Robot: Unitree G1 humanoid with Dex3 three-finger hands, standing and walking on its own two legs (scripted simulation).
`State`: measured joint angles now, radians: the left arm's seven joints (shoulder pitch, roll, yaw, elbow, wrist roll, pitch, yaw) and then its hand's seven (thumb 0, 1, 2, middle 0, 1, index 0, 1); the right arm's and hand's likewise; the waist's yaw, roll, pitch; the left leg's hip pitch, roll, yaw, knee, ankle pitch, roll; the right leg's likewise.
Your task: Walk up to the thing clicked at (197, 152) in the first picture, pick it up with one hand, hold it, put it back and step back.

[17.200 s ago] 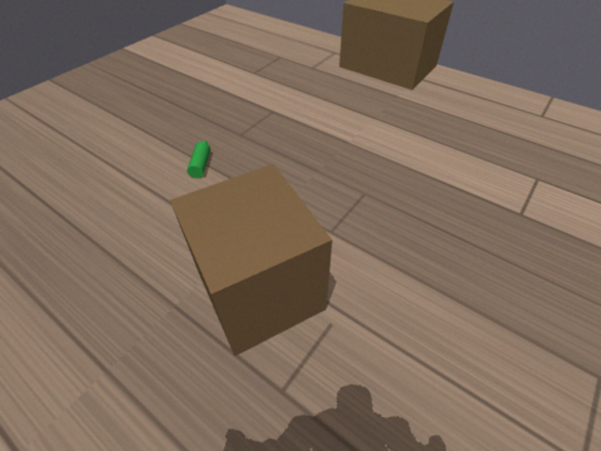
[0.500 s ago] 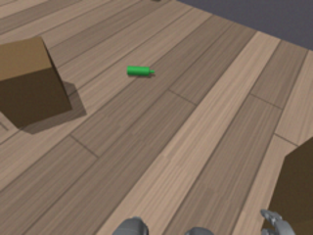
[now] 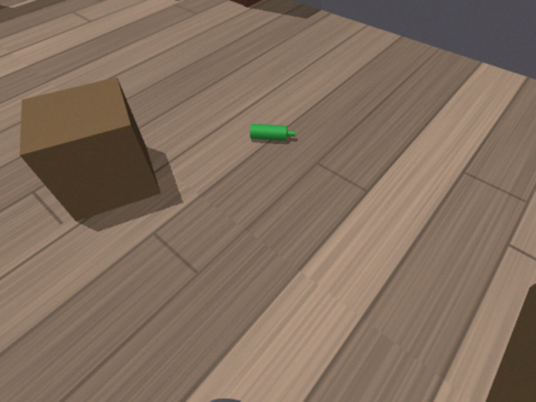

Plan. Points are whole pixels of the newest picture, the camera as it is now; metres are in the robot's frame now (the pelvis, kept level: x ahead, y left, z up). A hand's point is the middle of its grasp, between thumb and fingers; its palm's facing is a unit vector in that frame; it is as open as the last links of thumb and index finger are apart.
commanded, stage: walk up
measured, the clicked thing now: (273, 132) +1.48 +0.09 -0.72
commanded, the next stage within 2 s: stand in 1.12 s
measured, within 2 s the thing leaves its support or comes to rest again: neither
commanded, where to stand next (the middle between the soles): +0.09 -0.04 m, yaw -1 degrees
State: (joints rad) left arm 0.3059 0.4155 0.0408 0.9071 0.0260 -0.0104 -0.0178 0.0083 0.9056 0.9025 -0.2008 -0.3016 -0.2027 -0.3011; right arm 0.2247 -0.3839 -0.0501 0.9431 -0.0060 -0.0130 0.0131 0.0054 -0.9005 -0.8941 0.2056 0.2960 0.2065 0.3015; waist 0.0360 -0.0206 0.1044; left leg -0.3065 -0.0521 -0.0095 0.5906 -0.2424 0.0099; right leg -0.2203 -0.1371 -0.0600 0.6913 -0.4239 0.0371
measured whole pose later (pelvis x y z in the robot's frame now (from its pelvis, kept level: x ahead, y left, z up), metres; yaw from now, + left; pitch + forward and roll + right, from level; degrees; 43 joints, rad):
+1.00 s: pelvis +0.03 -0.02 +0.02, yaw +2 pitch -2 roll +0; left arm 0.05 0.37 0.00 1.14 0.00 0.00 -0.02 0.01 0.91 0.90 -0.20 -0.30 -0.20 -0.30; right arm 0.03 -0.35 -0.01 1.14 0.00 -0.01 0.00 0.00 -0.90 -0.89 0.21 0.30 0.21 0.30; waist 0.01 -0.01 0.05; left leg -0.14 -0.01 -0.05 0.39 -0.22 -0.01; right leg -0.17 -0.07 -0.04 0.39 -0.19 0.05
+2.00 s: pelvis +0.03 -0.05 +0.03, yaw +1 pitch -2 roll +0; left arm 0.09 0.36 0.00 1.13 0.01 -0.01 -0.02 0.01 0.91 0.90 -0.20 -0.30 -0.20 -0.30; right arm 0.10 -0.35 -0.01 1.15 -0.01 0.00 0.01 0.00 -0.90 -0.89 0.21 0.30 0.21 0.30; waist 0.00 0.00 0.06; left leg -0.11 0.04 -0.05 0.32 -0.19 -0.05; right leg -0.15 -0.02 -0.04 0.36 -0.17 0.00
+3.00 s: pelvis +0.04 -0.05 +0.03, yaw +1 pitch -2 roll +0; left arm 0.11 0.36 0.00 1.13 0.01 -0.01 -0.02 0.01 0.91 0.90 -0.20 -0.30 -0.20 -0.30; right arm 0.12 -0.35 0.00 1.13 -0.01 0.00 0.01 0.00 -0.90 -0.89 0.21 0.30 0.21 0.30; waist 0.00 0.00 0.06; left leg -0.09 0.05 -0.04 0.31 -0.19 -0.06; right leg -0.14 -0.02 -0.04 0.35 -0.18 0.00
